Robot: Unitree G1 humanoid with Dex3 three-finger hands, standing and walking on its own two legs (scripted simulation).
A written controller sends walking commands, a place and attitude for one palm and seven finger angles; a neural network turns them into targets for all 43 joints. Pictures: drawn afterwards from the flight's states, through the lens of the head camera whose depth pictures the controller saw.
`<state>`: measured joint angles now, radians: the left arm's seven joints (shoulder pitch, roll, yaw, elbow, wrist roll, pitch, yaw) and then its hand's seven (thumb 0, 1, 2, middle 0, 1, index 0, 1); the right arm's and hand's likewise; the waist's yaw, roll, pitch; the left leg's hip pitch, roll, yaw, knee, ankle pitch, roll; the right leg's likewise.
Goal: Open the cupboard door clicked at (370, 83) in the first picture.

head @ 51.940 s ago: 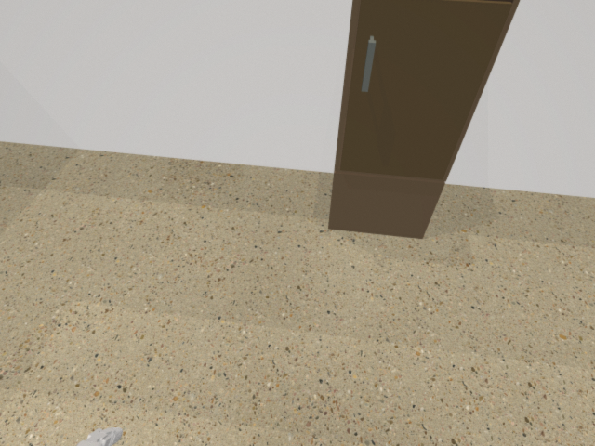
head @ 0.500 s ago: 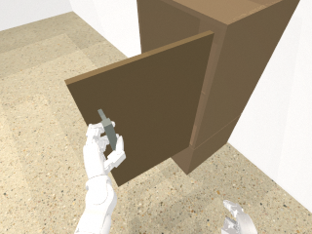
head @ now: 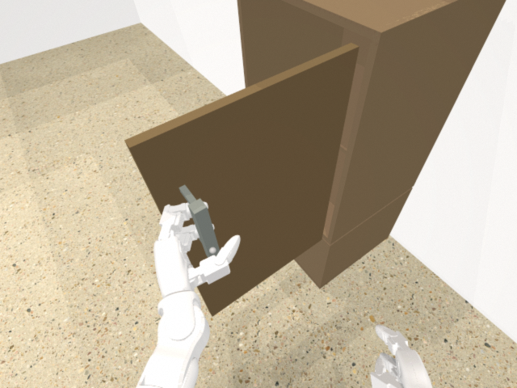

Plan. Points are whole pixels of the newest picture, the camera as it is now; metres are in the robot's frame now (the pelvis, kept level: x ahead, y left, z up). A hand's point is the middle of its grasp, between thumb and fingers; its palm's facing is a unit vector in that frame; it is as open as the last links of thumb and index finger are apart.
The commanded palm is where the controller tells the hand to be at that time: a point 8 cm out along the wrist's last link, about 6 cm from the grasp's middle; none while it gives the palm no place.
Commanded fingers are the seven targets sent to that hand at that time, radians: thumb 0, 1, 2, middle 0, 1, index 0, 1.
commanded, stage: open thumb and fingers to let go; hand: left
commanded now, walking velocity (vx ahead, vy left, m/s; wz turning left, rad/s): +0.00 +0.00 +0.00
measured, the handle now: (200, 225) +0.35 +0.12 +0.06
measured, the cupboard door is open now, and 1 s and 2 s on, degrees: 91 89 89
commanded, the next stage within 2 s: slide the hand sideways off the handle in 0.48 s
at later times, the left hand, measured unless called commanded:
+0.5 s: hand (217, 243) +0.32 +0.09 +0.07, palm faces +0.30 -0.95 -0.01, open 15.2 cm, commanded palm +0.28 +0.13 +0.06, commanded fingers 0.00 -0.50 0.30 -0.15 -0.30 -0.15 -0.30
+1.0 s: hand (202, 269) +0.27 +0.10 +0.07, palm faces -0.16 -0.99 +0.02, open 16.3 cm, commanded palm +0.25 +0.16 +0.06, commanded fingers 0.00 -0.50 0.30 -0.15 -0.30 -0.15 -0.30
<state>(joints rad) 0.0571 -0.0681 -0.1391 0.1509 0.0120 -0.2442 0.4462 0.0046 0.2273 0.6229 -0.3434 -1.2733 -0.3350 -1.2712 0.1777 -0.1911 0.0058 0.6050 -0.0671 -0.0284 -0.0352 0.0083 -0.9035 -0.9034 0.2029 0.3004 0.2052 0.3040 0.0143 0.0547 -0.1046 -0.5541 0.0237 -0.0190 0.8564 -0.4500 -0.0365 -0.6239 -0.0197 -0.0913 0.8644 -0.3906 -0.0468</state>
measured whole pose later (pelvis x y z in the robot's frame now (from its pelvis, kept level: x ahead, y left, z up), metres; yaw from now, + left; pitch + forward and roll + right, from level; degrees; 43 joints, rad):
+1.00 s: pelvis -0.01 +0.04 +0.00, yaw -1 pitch +8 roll +0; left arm 0.07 0.06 -0.15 0.11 -0.09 -0.24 -0.03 -0.01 -0.51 0.30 -0.13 -0.31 -0.15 -0.32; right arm 0.24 -0.23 0.03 0.51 0.00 -0.11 -0.01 0.01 -0.90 -0.90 0.20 0.30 0.21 0.30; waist 0.01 0.02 -0.08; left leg -0.56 -0.01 0.02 0.87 -0.45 0.02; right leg -0.62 -0.05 -0.05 0.86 -0.37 0.00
